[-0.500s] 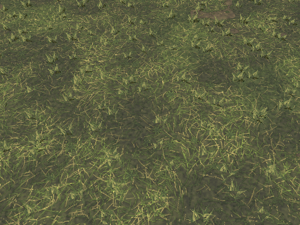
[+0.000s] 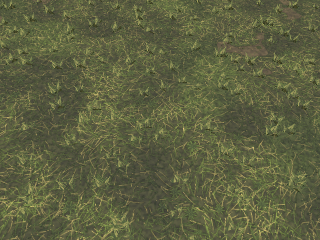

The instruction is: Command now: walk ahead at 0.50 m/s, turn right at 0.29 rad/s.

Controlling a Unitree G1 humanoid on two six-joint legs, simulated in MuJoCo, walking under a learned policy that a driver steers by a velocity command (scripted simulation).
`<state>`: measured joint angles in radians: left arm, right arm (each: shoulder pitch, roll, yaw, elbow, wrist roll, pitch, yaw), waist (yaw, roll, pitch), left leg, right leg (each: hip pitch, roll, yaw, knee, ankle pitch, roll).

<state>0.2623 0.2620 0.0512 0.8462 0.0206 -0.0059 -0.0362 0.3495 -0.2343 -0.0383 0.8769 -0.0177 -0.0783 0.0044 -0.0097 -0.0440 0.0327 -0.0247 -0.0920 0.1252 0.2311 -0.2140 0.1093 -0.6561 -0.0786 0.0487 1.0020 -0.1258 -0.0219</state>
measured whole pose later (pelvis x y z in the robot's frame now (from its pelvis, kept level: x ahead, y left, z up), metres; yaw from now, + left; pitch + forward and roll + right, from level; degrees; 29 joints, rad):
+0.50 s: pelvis +0.21 -0.04 -0.01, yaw -17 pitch +1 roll +0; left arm 0.25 0.28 0.07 0.83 0.01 -0.01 -0.01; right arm 0.15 -0.25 -0.03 0.76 -0.03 -0.01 -0.02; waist 0.01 0.02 0.09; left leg -0.61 0.07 -0.07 1.09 -0.33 -0.06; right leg -0.28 0.14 0.03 0.40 -0.13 -0.13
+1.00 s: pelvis +0.29 +0.00 +0.00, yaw -35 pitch +0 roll -2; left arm 0.22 0.34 0.10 0.76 0.01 0.07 -0.02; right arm 0.19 -0.26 -0.01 0.70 -0.02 0.02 -0.05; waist 0.01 -0.06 0.06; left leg -0.22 0.01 0.04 0.43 -0.22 0.04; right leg -0.47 0.10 0.08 1.13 -0.44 0.05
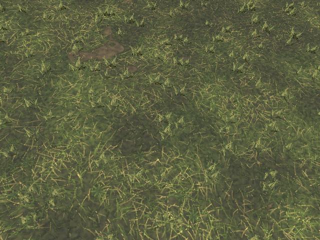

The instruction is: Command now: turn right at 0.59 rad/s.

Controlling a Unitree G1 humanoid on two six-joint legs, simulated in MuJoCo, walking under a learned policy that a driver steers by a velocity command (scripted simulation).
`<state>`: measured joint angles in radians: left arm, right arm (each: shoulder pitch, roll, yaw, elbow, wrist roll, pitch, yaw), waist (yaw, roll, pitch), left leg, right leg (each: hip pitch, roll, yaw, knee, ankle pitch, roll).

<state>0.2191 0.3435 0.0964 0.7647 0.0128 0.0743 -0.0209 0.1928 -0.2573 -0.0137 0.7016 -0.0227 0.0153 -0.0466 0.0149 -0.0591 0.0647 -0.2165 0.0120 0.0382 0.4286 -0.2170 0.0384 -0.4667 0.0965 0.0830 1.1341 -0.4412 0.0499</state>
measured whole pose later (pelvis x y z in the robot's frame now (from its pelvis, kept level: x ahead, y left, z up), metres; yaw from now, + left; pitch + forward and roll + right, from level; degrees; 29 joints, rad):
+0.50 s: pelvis -0.02 -0.04 +0.00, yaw -8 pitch -1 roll +1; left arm 0.13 0.20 -0.02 0.75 0.02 0.02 0.03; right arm 0.30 -0.28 -0.05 0.83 -0.01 0.07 0.01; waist -0.05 0.05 0.06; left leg -0.35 0.01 -0.04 0.88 -0.43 -0.02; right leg -0.15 0.03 -0.05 0.41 -0.23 -0.07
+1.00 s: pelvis -0.06 +0.00 +0.00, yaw +8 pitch +0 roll -2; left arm 0.18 0.31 0.06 0.80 0.03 0.05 0.01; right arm 0.24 -0.28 -0.06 0.76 0.00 0.05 0.00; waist 0.00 -0.04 0.07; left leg -0.20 -0.07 -0.04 0.44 -0.23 0.08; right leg -0.47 -0.01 0.01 1.04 -0.39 0.03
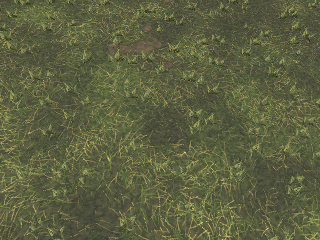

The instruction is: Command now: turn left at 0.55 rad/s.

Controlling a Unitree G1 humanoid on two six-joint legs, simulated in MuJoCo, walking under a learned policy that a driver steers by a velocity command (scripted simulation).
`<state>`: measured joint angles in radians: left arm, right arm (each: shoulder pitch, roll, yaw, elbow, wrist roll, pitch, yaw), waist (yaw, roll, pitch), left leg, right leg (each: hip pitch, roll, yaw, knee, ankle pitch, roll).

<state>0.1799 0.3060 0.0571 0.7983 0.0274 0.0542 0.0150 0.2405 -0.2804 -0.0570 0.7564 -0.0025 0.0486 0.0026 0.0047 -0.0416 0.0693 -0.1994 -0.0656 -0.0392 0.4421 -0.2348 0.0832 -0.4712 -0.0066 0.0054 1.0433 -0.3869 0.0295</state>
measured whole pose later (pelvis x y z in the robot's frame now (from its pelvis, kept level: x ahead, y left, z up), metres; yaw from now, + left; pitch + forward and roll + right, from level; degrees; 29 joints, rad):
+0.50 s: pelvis +0.01 -0.04 +0.00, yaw +10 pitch +0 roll +1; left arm 0.24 0.24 0.01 0.81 0.02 0.02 0.01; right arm 0.22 -0.28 -0.03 0.79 -0.04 0.04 0.00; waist 0.01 0.04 0.02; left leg -0.31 -0.10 -0.09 0.71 -0.41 0.02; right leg -0.19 0.05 0.07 0.40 -0.21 -0.06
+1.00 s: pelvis +0.15 +0.01 +0.00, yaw -6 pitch +2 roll +0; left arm 0.24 0.31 0.08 0.82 0.04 -0.01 -0.06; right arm 0.33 -0.26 -0.03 0.82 -0.03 -0.08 -0.01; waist -0.02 -0.05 -0.01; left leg -0.06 -0.03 0.06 0.27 -0.24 0.04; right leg -0.58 0.00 0.05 1.08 -0.24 -0.04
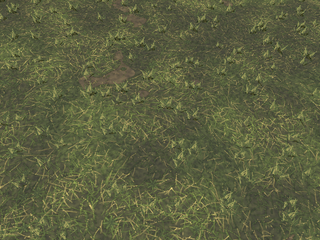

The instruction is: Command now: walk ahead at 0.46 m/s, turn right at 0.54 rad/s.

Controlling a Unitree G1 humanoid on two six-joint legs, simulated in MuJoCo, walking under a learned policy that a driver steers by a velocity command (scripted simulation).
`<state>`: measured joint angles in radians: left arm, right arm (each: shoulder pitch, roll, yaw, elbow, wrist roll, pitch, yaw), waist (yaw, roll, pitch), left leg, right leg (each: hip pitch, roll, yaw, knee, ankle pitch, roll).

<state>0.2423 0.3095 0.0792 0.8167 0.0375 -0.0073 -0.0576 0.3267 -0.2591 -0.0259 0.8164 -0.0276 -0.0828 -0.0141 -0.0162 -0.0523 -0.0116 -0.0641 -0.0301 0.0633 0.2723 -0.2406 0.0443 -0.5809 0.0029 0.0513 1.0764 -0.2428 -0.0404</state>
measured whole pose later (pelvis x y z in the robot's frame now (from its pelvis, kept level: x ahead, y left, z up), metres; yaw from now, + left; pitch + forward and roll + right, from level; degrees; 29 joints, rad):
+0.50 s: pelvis +0.27 -0.07 -0.01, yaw -12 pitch +0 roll -1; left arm 0.28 0.25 0.04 0.86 0.02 -0.06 -0.02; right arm 0.27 -0.25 -0.02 0.83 -0.03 -0.03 0.03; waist -0.02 0.03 0.06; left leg -0.60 0.11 -0.02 1.11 -0.25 0.02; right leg -0.13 0.13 -0.06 0.32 -0.18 -0.13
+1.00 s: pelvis +0.55 -0.07 -0.01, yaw +3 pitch +0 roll +0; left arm 0.21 0.25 0.01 0.81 0.04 -0.07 0.00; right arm 0.29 -0.28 -0.06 0.87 -0.01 -0.03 0.01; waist 0.00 -0.01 0.05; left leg -0.22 -0.15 0.01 0.41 -0.19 0.15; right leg -0.50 -0.06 0.03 1.19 -0.32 0.00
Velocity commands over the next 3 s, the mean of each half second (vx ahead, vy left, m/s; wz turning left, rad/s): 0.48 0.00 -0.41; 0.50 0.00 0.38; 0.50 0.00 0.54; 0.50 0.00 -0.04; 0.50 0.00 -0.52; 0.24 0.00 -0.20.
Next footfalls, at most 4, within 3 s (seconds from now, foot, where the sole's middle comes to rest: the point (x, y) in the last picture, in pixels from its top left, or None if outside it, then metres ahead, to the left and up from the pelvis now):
0.26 right None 0.29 -0.11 -0.78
0.82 left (162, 218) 0.60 -0.03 -0.78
1.32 right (188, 156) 0.93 -0.17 -0.78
1.82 left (131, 133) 1.07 0.12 -0.78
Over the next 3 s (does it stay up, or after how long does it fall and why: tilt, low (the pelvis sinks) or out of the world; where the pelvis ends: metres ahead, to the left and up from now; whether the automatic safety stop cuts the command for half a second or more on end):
stays up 1.50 0.05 -0.01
